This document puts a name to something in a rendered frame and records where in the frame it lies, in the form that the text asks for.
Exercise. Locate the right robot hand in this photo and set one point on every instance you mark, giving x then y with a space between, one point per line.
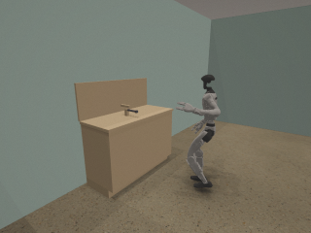
199 126

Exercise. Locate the left robot hand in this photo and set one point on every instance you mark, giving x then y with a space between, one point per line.
188 107

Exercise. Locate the counter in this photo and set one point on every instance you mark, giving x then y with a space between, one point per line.
120 146

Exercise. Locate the robot thigh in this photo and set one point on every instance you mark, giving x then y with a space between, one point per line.
198 141
199 153

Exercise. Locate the tap lever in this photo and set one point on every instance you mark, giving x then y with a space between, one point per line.
134 111

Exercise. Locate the right robot thigh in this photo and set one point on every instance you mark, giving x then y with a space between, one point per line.
199 153

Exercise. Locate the left robot thigh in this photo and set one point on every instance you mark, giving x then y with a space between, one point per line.
198 141

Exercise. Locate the robot left upper arm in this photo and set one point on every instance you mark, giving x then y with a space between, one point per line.
212 104

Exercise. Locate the right robot forearm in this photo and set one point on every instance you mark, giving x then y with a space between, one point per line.
203 121

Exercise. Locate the left robot forearm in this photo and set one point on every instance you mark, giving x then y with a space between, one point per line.
207 113

